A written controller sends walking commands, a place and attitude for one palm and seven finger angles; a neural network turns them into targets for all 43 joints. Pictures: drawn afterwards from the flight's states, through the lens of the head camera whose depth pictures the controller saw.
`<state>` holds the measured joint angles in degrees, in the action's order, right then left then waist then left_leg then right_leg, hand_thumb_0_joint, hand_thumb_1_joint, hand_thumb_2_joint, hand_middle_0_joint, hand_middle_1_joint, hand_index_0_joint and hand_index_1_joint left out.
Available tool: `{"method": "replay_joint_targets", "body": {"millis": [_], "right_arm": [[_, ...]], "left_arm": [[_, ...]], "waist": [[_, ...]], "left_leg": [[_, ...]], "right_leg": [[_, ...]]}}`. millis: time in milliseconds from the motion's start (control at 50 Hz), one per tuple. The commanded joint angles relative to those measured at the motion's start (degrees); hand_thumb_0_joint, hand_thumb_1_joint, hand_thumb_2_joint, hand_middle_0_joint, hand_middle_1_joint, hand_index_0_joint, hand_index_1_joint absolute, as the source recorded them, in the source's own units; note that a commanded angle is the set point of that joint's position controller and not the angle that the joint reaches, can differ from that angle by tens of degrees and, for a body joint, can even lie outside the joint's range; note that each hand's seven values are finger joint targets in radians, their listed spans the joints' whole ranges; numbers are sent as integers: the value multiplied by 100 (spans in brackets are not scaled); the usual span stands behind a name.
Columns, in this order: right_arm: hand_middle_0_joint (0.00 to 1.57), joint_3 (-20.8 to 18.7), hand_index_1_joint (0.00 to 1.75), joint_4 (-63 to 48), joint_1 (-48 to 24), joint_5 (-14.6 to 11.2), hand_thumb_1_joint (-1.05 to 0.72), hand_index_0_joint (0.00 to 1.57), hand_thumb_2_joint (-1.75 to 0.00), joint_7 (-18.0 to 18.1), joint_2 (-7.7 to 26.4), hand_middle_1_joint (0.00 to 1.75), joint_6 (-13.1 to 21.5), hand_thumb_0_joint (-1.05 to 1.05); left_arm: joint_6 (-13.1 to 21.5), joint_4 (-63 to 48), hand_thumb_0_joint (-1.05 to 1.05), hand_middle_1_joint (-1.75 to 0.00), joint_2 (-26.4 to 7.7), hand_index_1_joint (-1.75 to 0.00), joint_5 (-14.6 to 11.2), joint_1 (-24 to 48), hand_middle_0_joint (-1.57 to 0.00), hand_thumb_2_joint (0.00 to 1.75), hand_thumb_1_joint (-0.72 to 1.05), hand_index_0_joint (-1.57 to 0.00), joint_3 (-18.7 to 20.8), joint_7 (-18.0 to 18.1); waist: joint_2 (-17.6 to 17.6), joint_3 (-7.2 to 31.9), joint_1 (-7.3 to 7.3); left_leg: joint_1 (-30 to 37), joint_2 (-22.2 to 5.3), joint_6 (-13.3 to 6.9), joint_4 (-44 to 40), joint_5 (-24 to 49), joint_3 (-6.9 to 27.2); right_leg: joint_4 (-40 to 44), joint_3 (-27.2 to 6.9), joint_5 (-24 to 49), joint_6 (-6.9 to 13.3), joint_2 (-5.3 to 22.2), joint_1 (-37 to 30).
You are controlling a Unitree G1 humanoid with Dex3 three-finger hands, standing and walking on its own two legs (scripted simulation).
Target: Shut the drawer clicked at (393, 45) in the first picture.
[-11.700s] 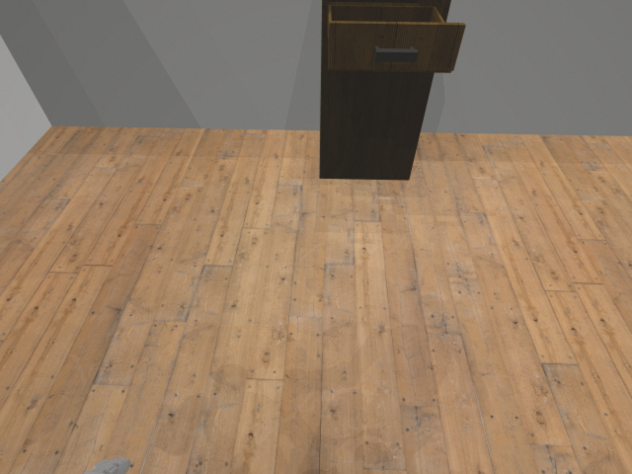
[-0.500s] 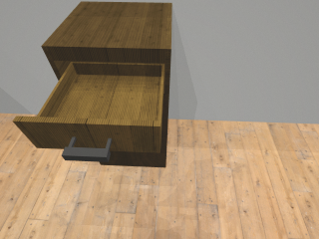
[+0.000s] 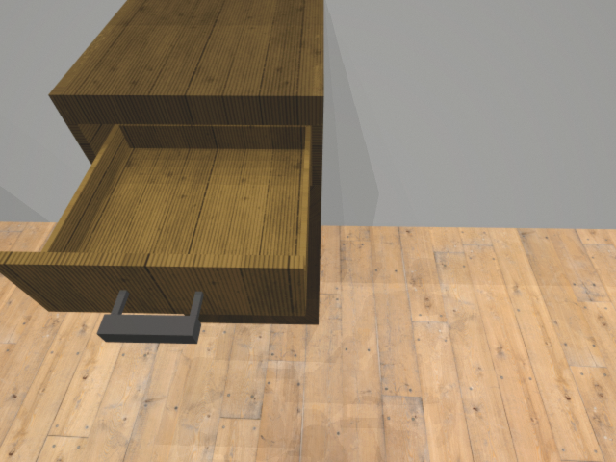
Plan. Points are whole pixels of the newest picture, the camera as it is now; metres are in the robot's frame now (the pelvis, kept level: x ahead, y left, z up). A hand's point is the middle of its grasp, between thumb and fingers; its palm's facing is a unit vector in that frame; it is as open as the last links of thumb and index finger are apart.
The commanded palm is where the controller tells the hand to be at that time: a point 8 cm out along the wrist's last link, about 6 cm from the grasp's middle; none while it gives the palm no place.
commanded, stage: come to a stop and stand still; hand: left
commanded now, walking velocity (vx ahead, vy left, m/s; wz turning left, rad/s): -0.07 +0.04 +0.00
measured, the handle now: (155, 313) +0.30 +0.23 -0.01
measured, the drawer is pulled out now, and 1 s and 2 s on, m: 0.30 0.30 0.30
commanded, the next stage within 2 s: none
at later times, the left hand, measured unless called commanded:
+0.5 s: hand out of the picture -0.06 +0.21 -0.18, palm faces +0.05 -0.98 -0.20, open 7.3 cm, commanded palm none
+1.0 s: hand out of the picture -0.25 +0.21 -0.21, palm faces +0.15 -0.97 -0.17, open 7.3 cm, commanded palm none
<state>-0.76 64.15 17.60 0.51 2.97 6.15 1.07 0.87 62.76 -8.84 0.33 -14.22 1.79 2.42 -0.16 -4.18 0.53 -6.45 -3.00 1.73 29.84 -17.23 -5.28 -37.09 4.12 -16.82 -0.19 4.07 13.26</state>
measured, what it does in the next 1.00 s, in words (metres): walks backwards: left foot, then left foot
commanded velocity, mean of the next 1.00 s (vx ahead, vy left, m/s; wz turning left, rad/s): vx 0.00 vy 0.00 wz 0.00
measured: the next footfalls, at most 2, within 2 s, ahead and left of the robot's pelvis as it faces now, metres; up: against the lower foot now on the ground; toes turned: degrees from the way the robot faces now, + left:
left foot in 0.34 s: +0.02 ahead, +0.11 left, +0.00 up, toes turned +5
left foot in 1.00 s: -0.16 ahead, +0.14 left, +0.01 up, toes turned +4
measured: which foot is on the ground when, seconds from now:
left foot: down 0.00-0.20, up 0.22-0.32, down 0.34-0.84, up 0.86-0.98, down 1.00-1.00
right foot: down 0.00-1.00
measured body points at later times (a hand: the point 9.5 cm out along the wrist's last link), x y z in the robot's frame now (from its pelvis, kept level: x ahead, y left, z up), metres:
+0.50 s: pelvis -0.09 +0.03 -0.01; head -0.10 +0.03 +0.44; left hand -0.06 +0.26 -0.17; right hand +0.00 -0.21 -0.15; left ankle -0.02 +0.11 -0.74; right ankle -0.05 -0.11 -0.74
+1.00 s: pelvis -0.19 +0.05 -0.03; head -0.23 +0.07 +0.42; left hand -0.26 +0.26 -0.20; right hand -0.15 -0.18 -0.17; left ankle -0.21 +0.14 -0.74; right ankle -0.05 -0.10 -0.73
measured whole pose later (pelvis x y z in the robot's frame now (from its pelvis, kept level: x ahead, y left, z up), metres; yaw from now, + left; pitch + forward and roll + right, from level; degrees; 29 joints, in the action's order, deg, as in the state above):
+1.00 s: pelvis -0.19 +0.05 -0.03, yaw +3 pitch -4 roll +0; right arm -3.2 55.4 19.1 1.0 0.6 8.8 -1.0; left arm -3.8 59.5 -6.9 1.6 -26.0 2.3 3.3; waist 2.0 0.9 -0.1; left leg -14.9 2.0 -1.8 42.6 -24.4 -2.3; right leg -39.2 -4.0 -13.8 -1.0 2.4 27.0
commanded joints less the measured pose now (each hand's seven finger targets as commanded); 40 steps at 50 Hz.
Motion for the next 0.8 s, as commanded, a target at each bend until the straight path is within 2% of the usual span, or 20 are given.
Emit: {"method": "replay_joint_targets", "body": {"millis": [0, 40, 140, 160, 180, 200, 220, 240, 260, 280, 300, 320, 340, 360, 420, 500, 580, 720, 760, 780], "right_arm": [[20, -222, 30, -237, 513, 35, -90, 20, -90, 17, 691, 30, -8, 0], [20, -241, 30, -311, 406, 46, -90, 20, -90, 1, 711, 30, -9, 0], [20, -231, 30, -448, 248, 18, -90, 20, -90, -34, 615, 30, -36, 0], [20, -359, 30, -921, -490, -65, -90, 20, -90, -112, 1051, 30, 54, 0], [20, -253, 30, -1367, -414, -48, -90, 20, -90, -164, 817, 30, 72, 0], [20, -217, 30, -1347, -411, -40, -90, 20, -90, -177, 583, 30, 53, 0], [20, -191, 30, -1424, -613, -59, -90, 20, -90, -182, 589, 30, 15, 0], [20, -158, 30, -1365, -593, -72, -90, 20, -90, -211, 579, 30, -43, 0], [20, -149, 30, -1227, -207, -59, -90, 20, -90, -212, 606, 30, -87, 0], [20, -162, 30, -1061, 171, -18, -90, 20, -90, -236, 691, 30, -92, 0], [20, -189, 30, -1084, 105, 46, -90, 20, -90, -230, 1034, 30, -97, 0], [20, -188, 30, -1222, -115, 97, -90, 20, -90, -244, 1288, 30, -120, 0], [20, -183, 30, -1356, -440, 125, -90, 20, -90, -255, 1331, 30, -185, 0], [20, -192, 30, -1420, -622, 115, -90, 20, -90, -263, 1317, 30, -189, 0], [20, -148, 30, -1421, -645, 91, -90, 20, -90, -267, 1198, 30, -199, 0], [20, -174, 30, -1323, -365, 73, -90, 20, -90, -278, 1185, 30, -223, 0], [20, -207, 30, -1141, -146, 73, -90, 20, -90, -262, 1131, 30, -235, 0], [20, -261, 30, -1025, -670, 70, -90, 20, -90, -266, 1243, 30, -309, 0], [20, -290, 30, -1064, -856, 75, -90, 20, -90, -292, 1220, 30, -382, 0], [20, -304, 30, -1094, -919, 73, -90, 20, -90, -308, 1141, 30, -432, 0]], "left_arm": [[-22, -323, 0, -30, -592, -30, 50, -413, -20, 90, 90, -20, 149, 39], [-27, -417, 0, -30, -590, -30, 65, -357, -20, 90, 90, -20, 167, 26], [8, -423, 0, -30, -751, -30, 86, -539, -20, 90, 90, -20, 168, 26], [140, -220, 0, -30, -1120, -30, 71, -1071, -20, 90, 90, -20, 213, 208], [177, -494, 0, -30, -1352, -30, 215, -1147, -20, 90, 90, -20, 271, 193], [184, -658, 0, -30, -1200, -30, 198, -1181, -20, 90, 90, -20, 184, 172], [151, -790, 0, -30, -1019, -30, 200, -896, -20, 90, 90, -20, 96, 167], [96, -882, 0, -30, -1048, -30, 150, -696, -20, 90, 90, -20, 78, 162], [47, -959, 0, -30, -1070, -30, 77, -252, -20, 90, 90, -20, 69, 150], [-10, -1039, 0, -30, -1032, -30, 30, 12, -20, 90, 90, -20, 47, 127], [-115, -1050, 0, -30, -805, -30, -12, -96, -20, 90, 90, -20, 28, 92], [-212, -1058, 0, -30, -628, -30, 7, -201, -20, 90, 90, -20, 2, 89], [-267, -1057, 0, -30, -533, -30, 72, -350, -20, 90, 90, -20, -22, 81], [-273, -981, 0, -30, -541, -30, 118, -405, -20, 90, 90, -20, -59, 51], [-179, -865, 0, -30, -551, -30, 111, -854, -20, 90, 90, -20, -83, -15], [-102, -909, 0, -30, -600, -30, 113, -851, -20, 90, 90, -20, -87, -35], [-93, -828, 0, -30, -525, -30, 100, -1026, -20, 90, 90, -20, -56, -38], [-225, -372, 0, -30, -188, -30, 141, -2256, -20, 90, 90, -20, 6, -31], [-270, -295, 0, -30, -196, -30, 158, -2580, -20, 90, 90, -20, 41, -12], [-287, -295, 0, -30, -290, -30, 163, -2685, -20, 90, 90, -20, 73, 7]], "waist": [[-87, 343, -57], [-70, 325, -76], [499, 551, -118], [1733, 605, -379], [1811, 731, -384], [1797, 1466, -356], [1279, 1366, -259], [862, 1343, -152], [550, 1347, 162], [349, 1139, 308], [-417, 739, 170], [-1095, 150, 46], [-979, -519, -54], [-1064, -962, -101], [-727, -463, -213], [-92, -186, -57], [-86, 7, -2], [-501, 113, -475], [-252, -131, -595], [269, -236, -641]], "left_leg": [[165, -364, -270, -173, 4152, -8], [179, -388, -312, -170, 3967, -8], [-312, -153, -177, -72, 2165, -58], [-1180, -111, 8, 1503, 1100, -370], [-2548, 382, -15, 1969, -876, -123], [-2714, 218, -202, 2002, -1410, 107], [-2620, 406, -179, 1819, -1419, 50], [-1862, 346, -197, 1296, -921, 104], [-846, 318, -190, 437, -19, 109], [-98, 231, -177, -136, 965, 128], [-115, -404, -405, -291, 1362, 749], [-1017, -1001, -764, -980, 491, 1619], [-2027, -1013, -872, -1499, -1421, 1821], [-2593, -794, -803, -1781, -2369, 1748], [-2156, -503, -684, -1525, -1971, 1352], [-1454, -287, -556, -1286, -1737, 1234], [-1223, -233, -533, -1338, -1601, 1243], [-2778, -443, -679, -1757, -2407, 1322], [-3168, -202, -582, -1430, -2500, 1093], [-3074, 100, -479, -915, -2351, 862]], "right_leg": [[6, -229, 3580, 135, 257, -111], [93, -278, 3213, 115, 222, -26], [398, -618, 4349, 322, 572, -565], [881, -891, 7194, -43, 775, -1003], [564, -1347, 9227, 485, 1357, -2612], [305, -1423, 9271, 784, 1562, -2919], [225, -1036, 8691, 800, 1352, -2752], [337, -913, 7252, 813, 1237, -1963], [408, -629, 5301, 709, 1033, -1132], [344, -499, 3334, 541, 730, -407], [477, -347, 880, 254, 336, 240], [574, -156, -880, 81, -29, 357], [492, -98, -1233, 112, -209, 241], [359, -69, -1054, 166, -243, 178], [667, -260, -614, 210, -212, 16], [1332, -608, -1254, 222, -132, 587], [1258, -638, -1194, 193, -275, 675], [-191, -258, -704, 202, -564, -600], [-36, -468, -1098, 308, -493, -511], [470, -803, -1630, 407, -339, -98]]}}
